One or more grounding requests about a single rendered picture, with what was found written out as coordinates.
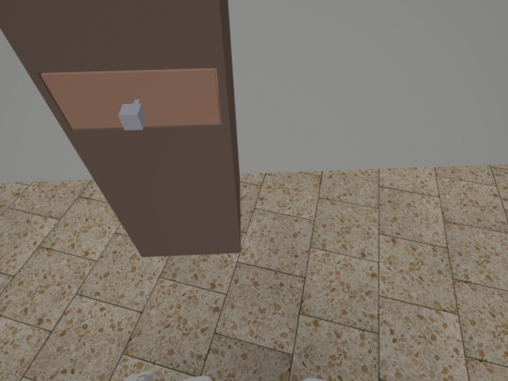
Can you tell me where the handle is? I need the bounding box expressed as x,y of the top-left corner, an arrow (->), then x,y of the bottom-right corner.
118,99 -> 146,130

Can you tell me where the drawer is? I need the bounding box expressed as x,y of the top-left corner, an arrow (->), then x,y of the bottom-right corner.
41,68 -> 221,129

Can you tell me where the cabinet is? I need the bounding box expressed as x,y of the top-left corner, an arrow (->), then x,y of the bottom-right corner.
0,0 -> 241,257

